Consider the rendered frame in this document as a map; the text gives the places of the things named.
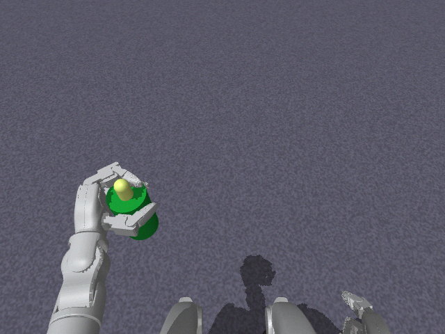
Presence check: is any left robot arm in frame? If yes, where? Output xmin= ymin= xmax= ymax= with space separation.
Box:
xmin=47 ymin=231 xmax=111 ymax=334

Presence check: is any left robot hand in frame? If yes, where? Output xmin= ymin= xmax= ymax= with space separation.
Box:
xmin=74 ymin=162 xmax=158 ymax=237

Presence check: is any right robot hand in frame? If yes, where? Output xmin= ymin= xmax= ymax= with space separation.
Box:
xmin=339 ymin=291 xmax=391 ymax=334

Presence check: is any bottle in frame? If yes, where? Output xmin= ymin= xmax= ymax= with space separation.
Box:
xmin=106 ymin=179 xmax=159 ymax=240

